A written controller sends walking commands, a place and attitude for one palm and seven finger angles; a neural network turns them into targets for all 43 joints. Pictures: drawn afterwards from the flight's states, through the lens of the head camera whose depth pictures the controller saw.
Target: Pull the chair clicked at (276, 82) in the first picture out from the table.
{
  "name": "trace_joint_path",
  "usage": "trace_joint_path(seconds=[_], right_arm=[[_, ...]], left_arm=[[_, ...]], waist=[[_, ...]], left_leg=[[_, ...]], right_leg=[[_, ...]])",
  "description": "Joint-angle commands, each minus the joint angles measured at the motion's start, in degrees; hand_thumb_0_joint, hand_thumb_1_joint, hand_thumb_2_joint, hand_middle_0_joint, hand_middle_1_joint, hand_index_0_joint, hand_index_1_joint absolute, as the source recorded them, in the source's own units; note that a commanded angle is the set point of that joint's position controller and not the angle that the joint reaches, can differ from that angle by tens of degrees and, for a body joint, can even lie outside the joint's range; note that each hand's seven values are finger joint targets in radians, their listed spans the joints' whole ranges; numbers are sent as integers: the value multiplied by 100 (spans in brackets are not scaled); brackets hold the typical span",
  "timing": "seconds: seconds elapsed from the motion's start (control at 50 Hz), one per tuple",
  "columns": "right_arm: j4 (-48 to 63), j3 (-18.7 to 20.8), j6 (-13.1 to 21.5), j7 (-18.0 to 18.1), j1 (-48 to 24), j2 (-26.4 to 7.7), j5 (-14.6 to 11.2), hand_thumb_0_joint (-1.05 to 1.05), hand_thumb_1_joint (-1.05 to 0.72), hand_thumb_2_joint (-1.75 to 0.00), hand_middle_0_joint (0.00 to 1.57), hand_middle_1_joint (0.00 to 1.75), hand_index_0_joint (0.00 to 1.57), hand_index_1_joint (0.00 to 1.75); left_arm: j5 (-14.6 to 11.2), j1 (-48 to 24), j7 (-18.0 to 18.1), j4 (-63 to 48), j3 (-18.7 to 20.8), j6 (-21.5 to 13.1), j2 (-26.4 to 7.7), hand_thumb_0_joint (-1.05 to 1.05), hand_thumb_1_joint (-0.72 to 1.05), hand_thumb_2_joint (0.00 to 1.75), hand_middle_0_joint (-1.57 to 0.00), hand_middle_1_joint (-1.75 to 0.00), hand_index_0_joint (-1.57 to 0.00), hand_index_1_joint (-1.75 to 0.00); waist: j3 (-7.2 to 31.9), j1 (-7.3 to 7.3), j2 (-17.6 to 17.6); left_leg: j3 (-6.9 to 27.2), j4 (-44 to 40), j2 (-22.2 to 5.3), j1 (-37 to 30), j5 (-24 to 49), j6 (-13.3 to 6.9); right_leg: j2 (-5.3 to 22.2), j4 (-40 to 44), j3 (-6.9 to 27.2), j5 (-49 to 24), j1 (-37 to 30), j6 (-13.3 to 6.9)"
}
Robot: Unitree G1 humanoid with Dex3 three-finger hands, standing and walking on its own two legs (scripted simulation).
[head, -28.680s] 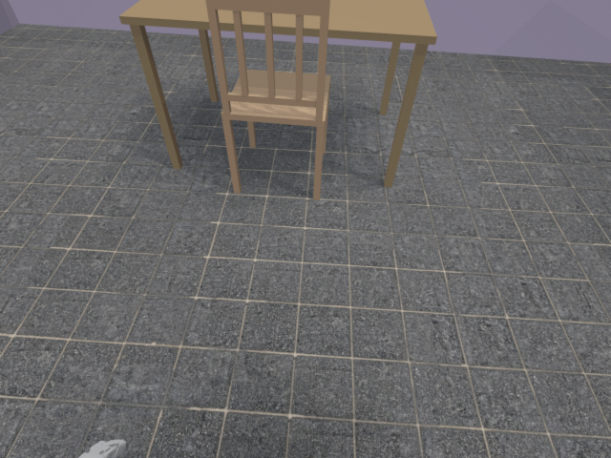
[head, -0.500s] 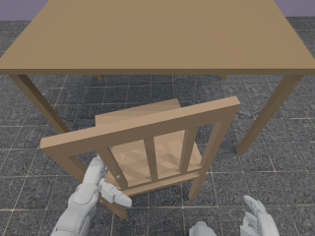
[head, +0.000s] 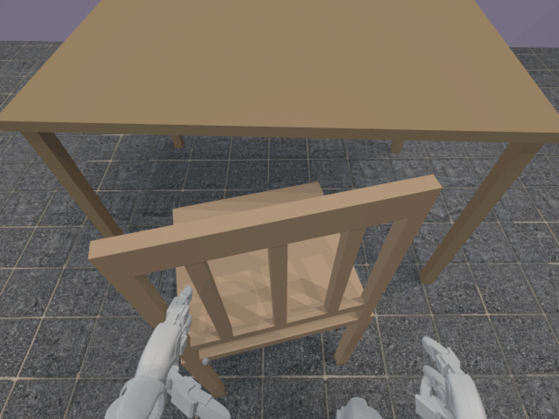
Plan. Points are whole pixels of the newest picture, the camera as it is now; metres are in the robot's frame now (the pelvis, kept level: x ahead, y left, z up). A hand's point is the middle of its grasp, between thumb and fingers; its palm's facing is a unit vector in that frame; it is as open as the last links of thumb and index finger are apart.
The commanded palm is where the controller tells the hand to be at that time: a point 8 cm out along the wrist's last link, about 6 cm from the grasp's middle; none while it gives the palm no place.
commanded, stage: draw the fingers out of the gap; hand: left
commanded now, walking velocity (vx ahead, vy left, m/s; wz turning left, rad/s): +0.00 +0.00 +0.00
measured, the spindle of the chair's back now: (278, 288) +0.33 +0.01 -0.05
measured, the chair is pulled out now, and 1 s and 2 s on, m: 0.22 0.22 0.22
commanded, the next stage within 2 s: draw the hand back to the body in 0.32 s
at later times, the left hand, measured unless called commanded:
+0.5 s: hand (193, 414) +0.15 +0.12 -0.02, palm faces -0.04 -1.00 -0.07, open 17.5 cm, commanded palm +0.12 +0.18 +0.01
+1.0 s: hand (118, 392) +0.16 +0.17 +0.08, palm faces +0.06 -0.97 -0.22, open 17.1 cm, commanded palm +0.12 +0.23 +0.11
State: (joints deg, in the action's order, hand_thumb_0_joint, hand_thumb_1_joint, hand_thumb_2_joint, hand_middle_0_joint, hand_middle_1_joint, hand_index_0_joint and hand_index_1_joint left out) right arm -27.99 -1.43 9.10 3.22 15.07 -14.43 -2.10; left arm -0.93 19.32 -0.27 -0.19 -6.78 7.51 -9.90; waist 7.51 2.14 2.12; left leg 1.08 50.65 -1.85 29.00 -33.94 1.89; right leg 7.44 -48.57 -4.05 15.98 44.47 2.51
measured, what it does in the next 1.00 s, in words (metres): stands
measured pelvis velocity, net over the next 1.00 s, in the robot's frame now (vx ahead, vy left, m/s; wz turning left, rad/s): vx -0.02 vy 0.00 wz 0.01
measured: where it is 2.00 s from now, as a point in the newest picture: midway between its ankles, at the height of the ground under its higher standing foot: outside the picture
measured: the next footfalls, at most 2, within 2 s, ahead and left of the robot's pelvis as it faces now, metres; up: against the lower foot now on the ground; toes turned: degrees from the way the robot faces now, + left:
none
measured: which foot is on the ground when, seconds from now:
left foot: down 0.00-1.00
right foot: down 0.00-1.00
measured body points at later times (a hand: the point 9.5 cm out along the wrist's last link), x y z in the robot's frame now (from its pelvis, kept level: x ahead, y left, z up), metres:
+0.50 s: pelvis +0.01 +0.01 -0.02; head +0.05 +0.00 +0.43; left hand +0.15 +0.17 -0.01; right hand +0.20 -0.22 -0.07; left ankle -0.09 +0.14 -0.69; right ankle +0.07 -0.16 -0.69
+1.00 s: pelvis -0.02 +0.00 -0.01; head +0.01 -0.02 +0.44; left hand +0.15 +0.23 +0.10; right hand +0.17 -0.23 -0.08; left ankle -0.09 +0.14 -0.69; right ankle +0.07 -0.16 -0.69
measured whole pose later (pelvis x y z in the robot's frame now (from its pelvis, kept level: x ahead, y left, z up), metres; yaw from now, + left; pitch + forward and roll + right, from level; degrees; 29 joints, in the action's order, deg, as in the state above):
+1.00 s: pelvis -0.02 +0.00 -0.01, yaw +0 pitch +9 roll -1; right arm -29.4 -0.2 13.9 4.8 15.0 -12.1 -3.9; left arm -9.1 37.9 -4.0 -23.2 5.7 -9.4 -15.7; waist 7.1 -0.9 3.0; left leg 2.1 55.1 -2.3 28.7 -35.2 2.2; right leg 7.1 -51.2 -4.6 16.3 43.1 2.1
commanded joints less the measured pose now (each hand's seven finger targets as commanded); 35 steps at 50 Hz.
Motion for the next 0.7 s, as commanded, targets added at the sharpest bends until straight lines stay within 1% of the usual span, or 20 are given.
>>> trace_joint_path(seconds=[0.0, 0.02, 0.08, 0.1, 0.18, 0.2, 0.26, 0.28, 0.3, 0.32, 0.38, 0.4, 0.42, 0.44, 0.46, 0.5, 0.54, 0.58, 0.62, 0.68], right_arm=[[992, 327, 370, 47, -320, -602, 22, 0, -90, -90, 20, 30, 20, 30], [1025, 317, 358, 43, -282, -596, 30, 0, -90, -90, 20, 30, 20, 30], [1122, 336, 347, 43, -330, -544, 35, 0, -90, -90, 20, 30, 20, 30], [1137, 352, 340, 55, -348, -545, 35, 0, -90, -90, 20, 30, 20, 30], [1237, 350, 347, 63, -302, -481, 55, 0, -90, -90, 20, 30, 20, 30], [1250, 369, 344, 78, -308, -481, 50, 0, -90, -90, 20, 30, 20, 30], [1294, 357, 373, 85, -279, -456, 55, 0, -90, -90, 20, 30, 20, 30], [1306, 361, 382, 91, -264, -458, 54, 0, -90, -90, 20, 30, 20, 30], [1314, 375, 384, 106, -294, -454, 55, 0, -90, -90, 20, 30, 20, 30], [1322, 366, 380, 110, -285, -444, 58, 0, -90, -90, 20, 30, 20, 30], [1369, 397, 368, 130, -352, -397, 39, 0, -90, -90, 20, 30, 20, 30], [1365, 414, 350, 148, -352, -413, 37, 0, -90, -90, 20, 30, 20, 30], [1406, 411, 350, 148, -357, -400, 37, 0, -90, -90, 20, 30, 20, 30], [1386, 387, 509, 137, -308, -314, 6, 0, -90, -90, 20, 30, 20, 30], [1207, 402, 612, 121, -340, -336, 7, 0, -90, -90, 20, 30, 20, 30], [1117, 422, 683, 107, -254, -353, -12, 0, -90, -90, 20, 30, 20, 30], [1054, 424, 759, 47, -260, -314, -28, 0, -90, -90, 20, 30, 20, 30], [937, 465, 805, -36, -304, -293, -37, 0, -90, -90, 20, 30, 20, 30], [828, 499, 832, -109, -403, -322, -19, 0, -90, -90, 20, 30, 20, 30], [803, 518, 894, -174, -506, -355, -69, 0, -90, -90, 20, 30, 20, 30]], left_arm=[[50, 408, 122, -1375, 257, -231, -338, 0, -55, 20, 0, 0, 0, 0], [62, 434, 128, -1529, 146, -230, -251, 0, -55, 20, 0, 0, 0, 0], [113, 844, 158, -1769, -12, -203, -114, 0, -55, 20, 0, 0, 0, 0], [155, 915, 187, -1835, 52, -205, -213, 0, -55, 20, 0, 0, 0, 0], [277, 1354, 219, -2264, -185, -269, -85, 0, -55, 20, 0, 0, 0, 0], [300, 1473, 242, -2312, -93, -275, -177, 0, -55, 20, 0, 0, 0, 0], [324, 1668, 213, -2541, -310, -356, -54, 0, -55, 20, 0, 0, 0, 0], [335, 1740, 206, -2631, -339, -394, -77, 0, -55, 20, 0, 0, 0, 0], [348, 1892, 213, -2658, -240, -398, -158, 0, -55, 20, 0, 0, 0, 0], [341, 1953, 196, -2671, -329, -414, -89, 0, -55, 20, 0, 0, 0, 0], [338, 2392, 154, -2705, -263, -449, -107, 0, -55, 20, 0, 0, 0, 0], [365, 2415, 161, -2689, -155, -444, -234, 0, -55, 20, 0, 0, 0, 0], [362, 2480, 127, -2784, -270, -464, -122, 0, -55, 20, 0, 0, 0, 0], [-453, 1984, 101, -3480, -60, -1206, 291, 0, -55, 20, 0, 0, 0, 0], [-438, 2225, 73, -3222, 94, -1545, 49, 0, -55, 20, 0, 0, 0, 0], [-539, 2242, 86, -3376, 548, -1877, -342, 0, -55, 20, 0, 0, 0, 0], [-600, 2222, -13, -3549, 443, -2302, -206, 0, -55, 20, 0, 0, 0, 0], [-637, 2218, -138, -3457, 401, -2703, -118, 0, -55, 20, 0, 0, 0, 0], [-642, 2074, -300, -3338, 470, -3075, -217, 0, -55, 20, 0, 0, 0, 0], [-772, 1876, -596, -3519, 692, -3494, -520, 0, -55, 20, 0, 0, 0, 0]], waist=[[1042, -69, -135], [1062, -20, -245], [951, -22, -403], [927, -37, -362], [964, -25, -180], [958, -52, -161], [915, -2, -45], [945, 15, -61], [983, -42, -57], [929, 12, -180], [943, -52, -286], [936, -60, -375], [933, -34, -320], [747, -20, -663], [874, -122, -457], [931, -200, -223], [995, -197, 106], [955, -178, 109], [945, -143, -42], [1062, -143, 43]], left_leg=[[-173, -887, 270, 925, 2318, -72], [-163, -867, 267, 896, 2394, -65], [-155, -803, 262, 982, 2352, -73], [-152, -772, 262, 1013, 2381, -77], [-133, -644, 262, 922, 2586, -67], [-128, -602, 260, 954, 2674, -65], [-105, -512, 263, 924, 2694, -55], [-90, -472, 255, 910, 2751, -58], [-88, -441, 264, 955, 2818, -61], [-85, -418, 265, 972, 2752, -68], [-111, -367, 289, 1145, 2548, -90], [-95, -346, 292, 1206, 2512, -97], [-115, -327, 297, 1185, 2507, -103], [-66, -110, 351, 1455, 2363, -42], [-119, -46, 373, 1494, 2227, -50], [-101, -45, 378, 1521, 2289, -30], [-108, 1, 365, 1425, 2450, 26], [-97, 99, 330, 1476, 2487, 49], [-65, 202, 302, 1685, 2287, 35], [-69, 193, 297, 1687, 1974, -11]], right_leg=[[-380, 264, -174, -1029, -2282, -332], [-387, 223, -193, -1129, -2269, -325], [-393, 171, -210, -1108, -2175, -313], [-397, 144, -209, -1129, -2155, -332], [-397, 10, -239, -1226, -2011, -338], [-402, -25, -245, -1263, -1984, -354], [-401, -82, -261, -1189, -1843, -347], [-402, -113, -267, -1229, -1817, -342], [-405, -153, -268, -1267, -1843, -363], [-410, -141, -271, -1246, -1810, -350], [-407, -181, -250, -1170, -1854, -343], [-417, -197, -248, -1157, -1839, -357], [-408, -209, -231, -1189, -1828, -345], [-459, -321, -344, -1224, -1551, -349], [-456, -387, -259, -1059, -1582, -360], [-444, -446, -233, -1050, -1654, -394], [-440, -555, -250, -1036, -1549, -411], [-445, -626, -240, -1031, -1402, -397], [-443, -716, -199, -871, -1300, -408], [-412, -640, -99, -535, -1360, -384]])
